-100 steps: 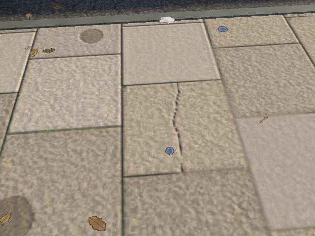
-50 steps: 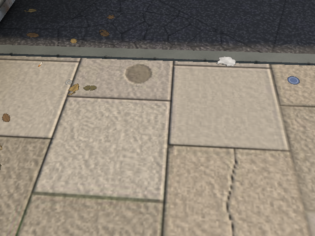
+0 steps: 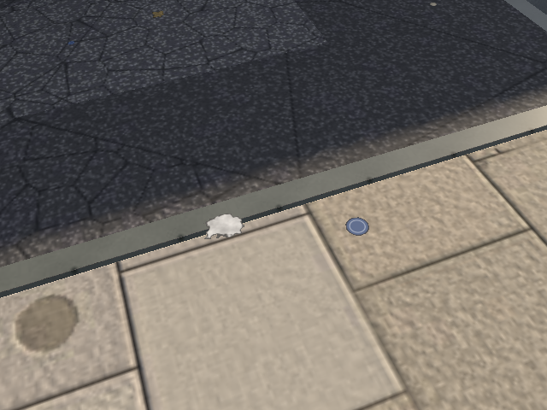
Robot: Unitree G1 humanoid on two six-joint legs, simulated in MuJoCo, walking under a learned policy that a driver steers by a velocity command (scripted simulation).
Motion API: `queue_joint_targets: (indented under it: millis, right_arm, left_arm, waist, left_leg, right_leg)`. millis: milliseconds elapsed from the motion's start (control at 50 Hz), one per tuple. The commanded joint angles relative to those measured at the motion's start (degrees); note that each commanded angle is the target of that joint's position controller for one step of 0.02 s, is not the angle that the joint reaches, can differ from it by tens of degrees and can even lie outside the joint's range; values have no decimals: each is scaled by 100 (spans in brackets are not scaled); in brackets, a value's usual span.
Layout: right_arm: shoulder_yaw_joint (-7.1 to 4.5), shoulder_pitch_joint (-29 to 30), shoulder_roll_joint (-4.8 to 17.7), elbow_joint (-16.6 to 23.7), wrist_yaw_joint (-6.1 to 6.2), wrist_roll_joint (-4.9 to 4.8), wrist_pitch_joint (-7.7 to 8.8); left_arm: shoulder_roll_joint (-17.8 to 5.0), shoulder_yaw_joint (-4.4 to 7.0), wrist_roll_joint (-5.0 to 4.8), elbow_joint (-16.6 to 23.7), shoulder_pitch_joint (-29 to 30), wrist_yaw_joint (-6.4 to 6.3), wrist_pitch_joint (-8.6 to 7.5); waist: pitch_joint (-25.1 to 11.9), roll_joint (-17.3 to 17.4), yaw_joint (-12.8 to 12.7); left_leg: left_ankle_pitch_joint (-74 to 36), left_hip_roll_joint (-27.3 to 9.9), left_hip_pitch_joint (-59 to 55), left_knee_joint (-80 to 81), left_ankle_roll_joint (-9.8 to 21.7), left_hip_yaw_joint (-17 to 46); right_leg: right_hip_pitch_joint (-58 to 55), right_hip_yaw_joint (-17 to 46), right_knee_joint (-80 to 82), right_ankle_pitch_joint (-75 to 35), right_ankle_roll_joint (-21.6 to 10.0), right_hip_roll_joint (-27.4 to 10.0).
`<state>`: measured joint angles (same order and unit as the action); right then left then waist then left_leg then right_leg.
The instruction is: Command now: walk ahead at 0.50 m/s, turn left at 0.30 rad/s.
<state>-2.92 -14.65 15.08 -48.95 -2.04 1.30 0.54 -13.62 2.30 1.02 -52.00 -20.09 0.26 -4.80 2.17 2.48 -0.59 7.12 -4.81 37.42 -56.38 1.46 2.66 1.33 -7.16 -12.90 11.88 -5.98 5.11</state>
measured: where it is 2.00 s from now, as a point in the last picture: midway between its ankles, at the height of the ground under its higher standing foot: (155, 251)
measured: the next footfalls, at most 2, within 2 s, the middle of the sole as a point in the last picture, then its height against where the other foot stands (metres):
left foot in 0.26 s outside the picture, level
right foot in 0.76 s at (286, 362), level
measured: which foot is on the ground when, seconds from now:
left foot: up 0.00-0.24, down 0.26-0.78, up 0.80-1.00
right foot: down 0.00-0.26, up 0.28-0.74, down 0.76-1.00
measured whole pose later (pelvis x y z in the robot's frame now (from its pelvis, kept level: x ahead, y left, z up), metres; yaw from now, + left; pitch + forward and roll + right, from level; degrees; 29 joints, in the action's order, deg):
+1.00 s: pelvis +0.53 +0.10 +0.00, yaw +31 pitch +1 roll -1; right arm -3.2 -13.0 17.3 -45.0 -2.2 2.4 1.3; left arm -14.5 2.0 1.2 -48.2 -18.9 0.5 -5.2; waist 0.9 3.0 -1.3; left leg 16.3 0.9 30.6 -58.9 2.6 4.6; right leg 9.6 -3.4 -19.4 10.8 -2.4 1.6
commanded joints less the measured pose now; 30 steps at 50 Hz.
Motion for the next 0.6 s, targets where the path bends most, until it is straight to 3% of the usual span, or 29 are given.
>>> queue_joint_targets:
  millis: [20,140,200,220,240,260,280,300,320,340,360,380,420,460,520,600]
  right_arm:
    - [-24,357,187,358,-36,8,64]
    - [83,1276,78,754,-127,58,104]
    - [18,780,222,675,-77,77,85]
    - [-43,295,336,549,-52,91,101]
    - [-138,-442,502,328,-20,129,146]
    - [-309,-1304,944,123,61,200,159]
    - [-496,-1055,1576,258,124,91,86]
    - [-495,-1058,1497,264,115,-97,33]
    - [-434,-725,1250,249,166,-111,33]
    - [-344,-526,893,204,179,-97,44]
    - [-289,-324,726,201,198,-97,89]
    - [-248,-157,632,236,211,-105,130]
    - [-250,-217,714,220,183,-130,243]
    - [-294,-345,884,196,168,-125,286]
    - [-311,-635,902,166,161,-131,268]
    - [-339,-1059,951,128,185,-102,235]
  left_arm:
    - [-564,84,-18,222,73,-34,-138]
    - [-667,59,20,-126,-481,-176,-78]
    - [-912,97,55,-154,-348,-250,-6]
    - [-1005,123,78,-133,-282,-259,45]
    - [-1070,139,66,-86,-220,-253,88]
    - [-1004,115,33,82,-103,-225,71]
    - [-415,23,-70,482,-255,-87,-6]
    - [-851,82,23,603,279,-58,-83]
    - [-738,39,-28,738,590,-33,-164]
    - [-730,32,-50,717,524,-37,-204]
    - [-693,40,30,746,580,-42,-131]
    - [-644,18,131,708,429,-33,-2]
    - [-541,2,204,739,331,8,197]
    - [-488,-15,191,882,609,35,268]
    - [-488,-33,163,1164,1388,51,280]
    - [-504,-71,102,1418,2112,82,238]
  waist:
    - [312,-550,-4]
    - [431,-542,-251]
    - [2,-791,73]
    - [-290,-824,297]
    - [-703,-732,638]
    - [-1215,-267,1055]
    - [-1705,1418,594]
    - [-1771,270,823]
    - [-1007,-54,658]
    - [-406,-483,365]
    - [-151,-573,151]
    - [-122,-504,-13]
    - [-196,-323,-118]
    - [-129,-200,-87]
    - [27,-20,186]
    - [-42,104,533]
  left_leg:
    - [-713,29,137,647,-5,-129]
    - [-523,260,35,1926,301,-855]
    - [363,772,-843,2076,674,-1204]
    - [636,948,-1391,2181,827,-1211]
    - [601,1066,-2379,2584,1011,-1071]
    - [937,328,-3788,2950,1375,21]
    - [598,-1402,-5576,3464,2382,3383]
    - [261,-1465,-5589,3877,2553,3815]
    - [7,-1381,-4928,3958,2345,2979]
    - [-552,-1143,-4006,4112,2033,2433]
    - [-946,-810,-3440,4180,1797,2003]
    - [-1232,-568,-3047,4268,1693,1654]
    - [-1631,-329,-2749,4332,1654,1359]
    - [-1577,-167,-2574,4437,1589,1226]
    - [-1292,-1,-2679,4470,1360,1250]
    - [-1524,-16,-3263,4189,1198,1451]
  right_leg:
    - [284,381,679,-2035,-251,-1543]
    - [-716,-122,211,-3522,-112,-1797]
    - [-1034,-384,-977,-5995,-7,-1889]
    - [-975,-441,-1796,-6301,-23,-1915]
    - [-564,-503,-2943,-5739,6,-1860]
    - [611,-567,-4656,-3963,136,-1648]
    - [3314,-327,-7038,1481,530,-201]
    - [4086,944,-7445,1478,475,-303]
    - [4305,1095,-7103,977,446,-692]
    - [3998,1015,-6432,716,458,-906]
    - [3687,1043,-5955,709,523,-1051]
    - [3322,1009,-5712,690,613,-1079]
    - [3097,888,-5278,650,750,-1072]
    - [3194,768,-4739,306,869,-1079]
    - [3476,711,-3755,-446,975,-1057]
    - [3579,741,-2847,-994,945,-862]
Keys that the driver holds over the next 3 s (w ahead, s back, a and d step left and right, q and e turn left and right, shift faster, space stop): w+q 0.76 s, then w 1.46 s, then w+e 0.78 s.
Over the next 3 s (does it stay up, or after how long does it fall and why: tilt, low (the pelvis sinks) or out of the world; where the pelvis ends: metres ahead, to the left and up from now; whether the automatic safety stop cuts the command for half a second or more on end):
stays up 1.43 0.62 -0.02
